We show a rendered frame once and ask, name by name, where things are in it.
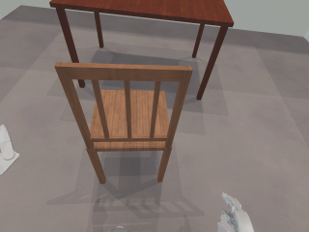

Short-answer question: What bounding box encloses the right robot hand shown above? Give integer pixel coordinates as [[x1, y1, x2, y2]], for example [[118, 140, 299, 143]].
[[217, 192, 255, 232]]

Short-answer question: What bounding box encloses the table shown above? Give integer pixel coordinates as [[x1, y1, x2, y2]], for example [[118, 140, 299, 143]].
[[49, 0, 234, 101]]

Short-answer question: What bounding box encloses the left robot hand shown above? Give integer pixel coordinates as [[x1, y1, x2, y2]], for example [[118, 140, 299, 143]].
[[0, 124, 19, 176]]

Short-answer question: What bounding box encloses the chair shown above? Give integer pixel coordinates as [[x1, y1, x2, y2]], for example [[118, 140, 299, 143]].
[[54, 62, 193, 184]]

